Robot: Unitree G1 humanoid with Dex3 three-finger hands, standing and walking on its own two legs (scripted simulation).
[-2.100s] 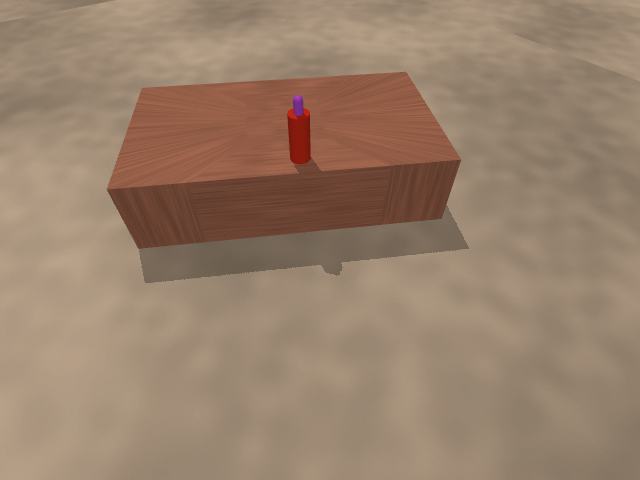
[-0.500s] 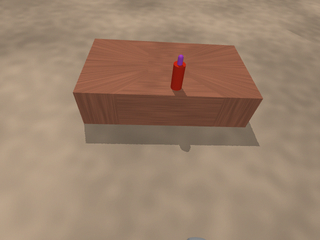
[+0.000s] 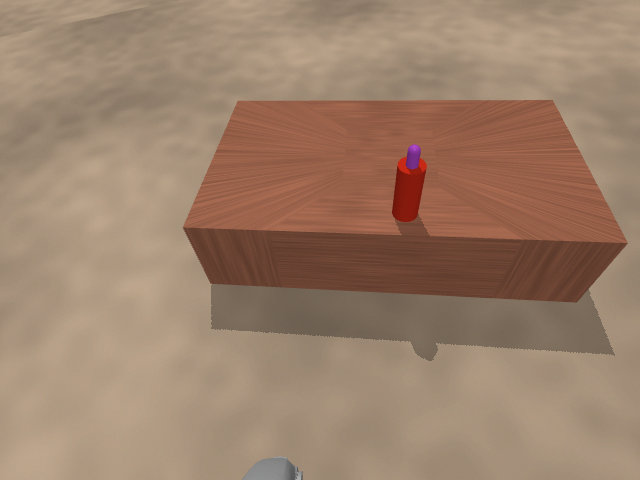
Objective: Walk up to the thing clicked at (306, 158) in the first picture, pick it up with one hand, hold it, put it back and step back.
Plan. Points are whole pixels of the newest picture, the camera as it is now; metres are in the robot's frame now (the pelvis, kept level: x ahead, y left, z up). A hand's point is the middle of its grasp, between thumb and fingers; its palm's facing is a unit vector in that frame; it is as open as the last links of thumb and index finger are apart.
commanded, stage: walk up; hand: right
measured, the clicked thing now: (409, 182) +0.93 -0.21 -0.31
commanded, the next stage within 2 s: none
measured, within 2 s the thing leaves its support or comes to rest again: neither
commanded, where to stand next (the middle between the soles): +0.52 +0.02 m, yaw -2 degrees
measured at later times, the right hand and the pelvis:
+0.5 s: hand (510, 395) +0.26 -0.25 -0.12, palm faces -0.03 +0.92 -0.38, open 7.4 cm; pelvis +0.20 +0.03 +0.00, yaw +0 degrees
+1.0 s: hand (481, 290) +0.45 -0.26 -0.14, palm faces -0.07 +0.93 -0.37, open 7.4 cm; pelvis +0.37 +0.02 -0.01, yaw +0 degrees
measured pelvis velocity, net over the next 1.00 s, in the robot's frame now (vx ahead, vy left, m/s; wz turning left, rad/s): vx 0.37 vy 0.02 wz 0.00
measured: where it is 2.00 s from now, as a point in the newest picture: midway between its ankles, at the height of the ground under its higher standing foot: (337, 390)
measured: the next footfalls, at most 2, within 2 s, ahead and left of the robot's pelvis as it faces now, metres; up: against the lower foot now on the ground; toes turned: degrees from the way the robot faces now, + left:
left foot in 0.18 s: +0.24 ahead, +0.15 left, +0.00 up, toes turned +6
right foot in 0.62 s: +0.38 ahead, -0.13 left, +0.00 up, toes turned -5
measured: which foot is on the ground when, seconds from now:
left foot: up 0.00-0.16, down 0.18-0.64, up 0.66-0.98, down 1.00-1.00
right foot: down 0.00-0.22, up 0.24-0.60, down 0.62-1.00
